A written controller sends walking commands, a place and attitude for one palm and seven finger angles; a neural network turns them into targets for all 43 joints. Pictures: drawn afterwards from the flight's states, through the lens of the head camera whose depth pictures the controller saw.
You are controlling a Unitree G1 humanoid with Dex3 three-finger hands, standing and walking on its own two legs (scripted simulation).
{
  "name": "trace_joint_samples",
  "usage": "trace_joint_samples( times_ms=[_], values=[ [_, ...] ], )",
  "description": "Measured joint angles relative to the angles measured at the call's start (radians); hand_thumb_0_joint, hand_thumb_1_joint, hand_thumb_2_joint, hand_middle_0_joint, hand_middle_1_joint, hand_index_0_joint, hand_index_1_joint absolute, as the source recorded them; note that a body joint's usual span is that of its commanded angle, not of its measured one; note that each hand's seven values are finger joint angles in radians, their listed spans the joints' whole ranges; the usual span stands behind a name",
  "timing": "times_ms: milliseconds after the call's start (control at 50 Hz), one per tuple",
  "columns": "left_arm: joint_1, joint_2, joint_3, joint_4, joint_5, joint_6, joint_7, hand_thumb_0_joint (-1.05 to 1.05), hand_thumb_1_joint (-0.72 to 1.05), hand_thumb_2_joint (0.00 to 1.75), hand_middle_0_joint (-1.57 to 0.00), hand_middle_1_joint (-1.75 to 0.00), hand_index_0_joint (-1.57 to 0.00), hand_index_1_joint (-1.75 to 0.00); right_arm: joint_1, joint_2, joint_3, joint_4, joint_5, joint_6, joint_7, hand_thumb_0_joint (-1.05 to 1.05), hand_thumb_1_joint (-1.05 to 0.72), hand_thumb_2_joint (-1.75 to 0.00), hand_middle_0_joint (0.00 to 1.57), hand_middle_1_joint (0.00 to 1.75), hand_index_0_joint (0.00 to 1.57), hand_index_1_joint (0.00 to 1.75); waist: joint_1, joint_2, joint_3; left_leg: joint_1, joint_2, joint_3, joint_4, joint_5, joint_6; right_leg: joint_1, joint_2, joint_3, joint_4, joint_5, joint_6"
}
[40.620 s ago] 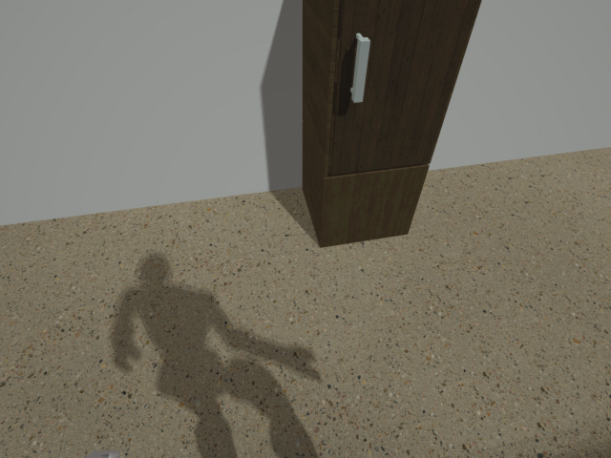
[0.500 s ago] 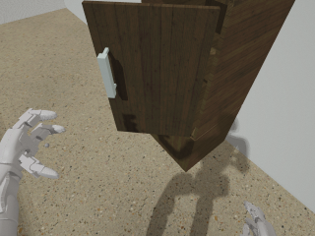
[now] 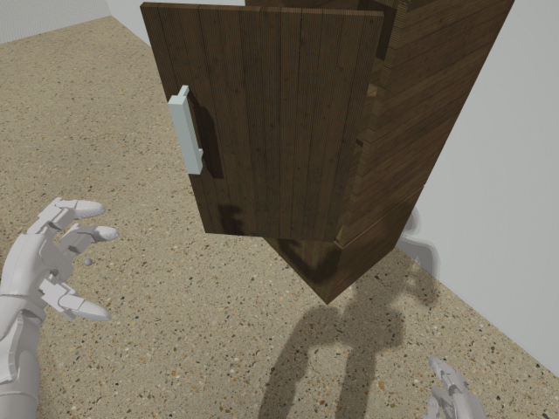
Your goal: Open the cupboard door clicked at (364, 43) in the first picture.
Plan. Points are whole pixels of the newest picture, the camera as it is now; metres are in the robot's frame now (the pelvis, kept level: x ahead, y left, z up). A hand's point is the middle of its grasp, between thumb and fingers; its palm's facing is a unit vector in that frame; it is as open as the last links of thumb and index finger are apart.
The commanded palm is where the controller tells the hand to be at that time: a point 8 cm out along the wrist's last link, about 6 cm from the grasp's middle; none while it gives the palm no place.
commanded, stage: move the hooked fingers beside the handle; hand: left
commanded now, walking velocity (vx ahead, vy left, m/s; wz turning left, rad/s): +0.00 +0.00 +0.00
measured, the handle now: (190, 131) +0.60 +0.21 +0.06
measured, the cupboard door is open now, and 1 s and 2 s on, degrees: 46 46 46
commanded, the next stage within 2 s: none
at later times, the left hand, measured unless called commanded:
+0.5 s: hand (108, 218) +0.37 +0.28 +0.08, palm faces -0.01 -1.00 -0.01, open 14.0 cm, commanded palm +0.34 +0.33 +0.08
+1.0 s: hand (123, 183) +0.44 +0.28 +0.08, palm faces -0.02 -1.00 +0.01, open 14.0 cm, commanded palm +0.42 +0.33 +0.08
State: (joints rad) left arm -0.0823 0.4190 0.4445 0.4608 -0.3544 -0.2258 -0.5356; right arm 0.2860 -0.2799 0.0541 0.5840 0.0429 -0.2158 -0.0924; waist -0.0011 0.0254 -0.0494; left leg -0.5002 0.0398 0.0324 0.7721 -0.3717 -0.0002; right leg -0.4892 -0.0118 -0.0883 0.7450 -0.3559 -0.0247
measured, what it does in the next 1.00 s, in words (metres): stands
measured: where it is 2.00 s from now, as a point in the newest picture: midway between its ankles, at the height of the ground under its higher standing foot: outside the picture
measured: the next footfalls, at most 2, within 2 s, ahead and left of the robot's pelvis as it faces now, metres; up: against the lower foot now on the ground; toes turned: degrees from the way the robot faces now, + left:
none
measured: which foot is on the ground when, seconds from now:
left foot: down 0.00-1.00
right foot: down 0.00-1.00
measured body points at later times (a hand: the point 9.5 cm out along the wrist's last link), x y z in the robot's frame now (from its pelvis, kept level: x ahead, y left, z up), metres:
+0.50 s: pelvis +0.00 +0.01 -0.01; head +0.05 +0.01 +0.44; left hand +0.36 +0.33 +0.09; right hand +0.11 -0.26 -0.10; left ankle +0.01 +0.12 -0.71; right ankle +0.01 -0.10 -0.71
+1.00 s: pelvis +0.00 +0.01 -0.02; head +0.08 +0.03 +0.43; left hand +0.43 +0.33 +0.09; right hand +0.05 -0.26 -0.12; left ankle +0.01 +0.12 -0.71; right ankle +0.01 -0.10 -0.71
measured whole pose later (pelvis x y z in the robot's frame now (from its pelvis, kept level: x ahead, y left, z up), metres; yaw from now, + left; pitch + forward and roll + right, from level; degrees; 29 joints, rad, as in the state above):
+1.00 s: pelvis +0.00 +0.01 -0.02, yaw -1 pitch +14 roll -2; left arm -0.69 0.62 0.50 1.08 -0.20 -0.32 -0.54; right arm 0.37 -0.30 0.05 0.60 0.02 -0.05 -0.06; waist -0.10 0.00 -0.07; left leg -0.73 0.05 0.04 0.89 -0.41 0.02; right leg -0.71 0.00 -0.07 0.83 -0.36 -0.01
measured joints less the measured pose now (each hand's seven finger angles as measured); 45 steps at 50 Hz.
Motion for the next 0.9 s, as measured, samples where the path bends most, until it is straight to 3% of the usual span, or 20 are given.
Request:
trace_joint_samples(
  times_ms=[100,220,460,900],
  values=[
    [-0.023,0.002,-0.005,0.022,0.004,-0.001,-0.005,-0.01,-0.5,0.3,-0.3,-1.2,-0.3,-1.2,-0.005,-0.001,0.004,-0.001,0.0,-0.001,-0.003,0.02,-0.91,-0.9,0.2,0.3,0.2,0.3,0.005,-0.001,0.0,-0.007,-0.004,-0.002,0.006,0.0,0.003,-0.005,-0.004,-0.002,0.004,0.0,0.003],
    [-0.153,0.02,-0.019,0.133,0.036,-0.006,0.004,-0.01,-0.5,0.3,-0.3,-1.2,-0.3,-1.2,-0.015,-0.006,0.009,0.016,-0.001,0.004,-0.013,0.02,-0.91,-0.9,0.2,0.3,0.2,0.3,0.003,-0.008,0.01,-0.037,-0.008,-0.013,0.024,0.001,0.005,-0.027,-0.009,-0.012,0.017,0.0,0.003],
    [-0.306,0.076,0.005,0.296,0.073,-0.02,0.003,-0.01,-0.5,0.3,-0.3,-1.2,-0.3,-1.2,0.032,-0.014,0.002,0.005,-0.006,0.051,0.008,0.01,-0.91,-0.9,0.2,0.3,0.2,0.3,-0.039,-0.02,-0.005,-0.085,-0.001,0.006,0.042,-0.009,0.009,-0.084,-0.002,0.008,0.034,-0.001,0.007],
    [-0.553,0.175,0.042,0.563,0.131,-0.085,-0.009,-0.01,-0.5,0.3,-0.3,-1.2,-0.3,-1.2,0.085,-0.019,-0.008,0.024,-0.015,0.148,0.025,0.01,-0.91,-0.9,0.2,0.3,0.2,0.3,-0.087,-0.028,-0.021,-0.201,0.009,0.009,0.098,-0.028,0.016,-0.195,0.006,0.013,0.072,-0.006,0.012]
  ],
)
